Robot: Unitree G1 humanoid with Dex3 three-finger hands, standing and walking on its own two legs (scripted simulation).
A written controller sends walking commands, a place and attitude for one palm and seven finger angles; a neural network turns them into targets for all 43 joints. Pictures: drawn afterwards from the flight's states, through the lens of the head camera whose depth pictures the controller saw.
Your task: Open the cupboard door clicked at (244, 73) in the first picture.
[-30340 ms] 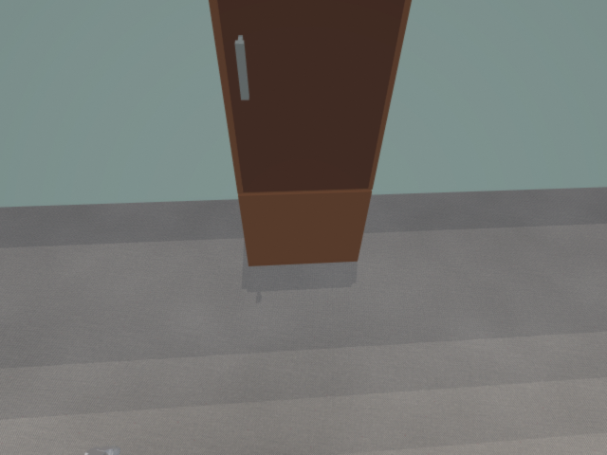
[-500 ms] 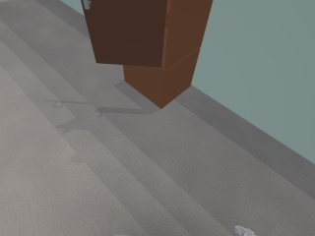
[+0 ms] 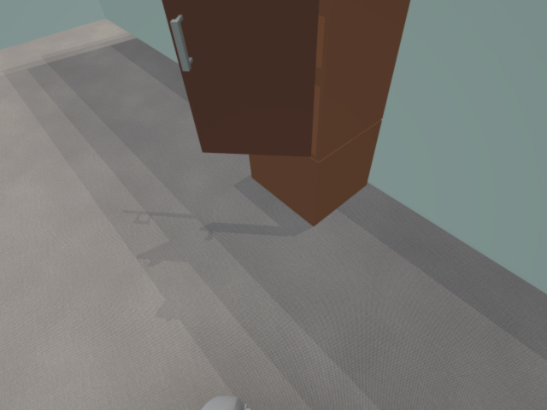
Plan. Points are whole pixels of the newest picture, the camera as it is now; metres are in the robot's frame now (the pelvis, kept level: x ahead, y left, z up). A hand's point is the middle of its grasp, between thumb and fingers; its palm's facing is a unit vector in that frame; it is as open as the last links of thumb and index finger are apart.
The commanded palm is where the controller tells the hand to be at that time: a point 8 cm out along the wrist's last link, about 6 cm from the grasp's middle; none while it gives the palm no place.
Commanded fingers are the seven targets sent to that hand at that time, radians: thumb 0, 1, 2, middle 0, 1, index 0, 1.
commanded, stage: take the last steps up to it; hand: left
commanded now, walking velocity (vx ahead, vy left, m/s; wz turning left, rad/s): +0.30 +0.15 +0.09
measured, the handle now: (183, 43) +1.01 +0.32 +0.08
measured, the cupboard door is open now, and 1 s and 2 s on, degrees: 42 42 42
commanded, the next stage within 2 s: come to a stop and stand still in 0.92 s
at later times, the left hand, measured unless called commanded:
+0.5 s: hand (121, 395) +0.18 +0.30 -0.18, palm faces +0.08 -0.98 -0.18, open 7.4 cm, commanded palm none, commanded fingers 0.00 0.90 0.90 -0.20 -0.30 -0.20 -0.30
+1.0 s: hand (161, 268) +0.42 +0.29 -0.16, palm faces +0.05 -0.97 -0.23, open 7.0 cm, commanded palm none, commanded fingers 0.00 0.90 0.90 -0.20 -0.30 -0.20 -0.30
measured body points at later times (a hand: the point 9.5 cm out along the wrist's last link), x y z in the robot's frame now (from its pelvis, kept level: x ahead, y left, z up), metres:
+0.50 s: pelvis +0.17 +0.12 +0.00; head +0.21 +0.13 +0.44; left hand +0.17 +0.35 -0.17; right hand +0.25 -0.11 -0.15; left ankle +0.18 +0.20 -0.74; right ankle +0.14 +0.00 -0.65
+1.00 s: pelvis +0.36 +0.11 +0.00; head +0.39 +0.10 +0.45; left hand +0.42 +0.34 -0.15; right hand +0.33 -0.11 -0.16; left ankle +0.33 +0.24 -0.68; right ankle +0.36 +0.01 -0.74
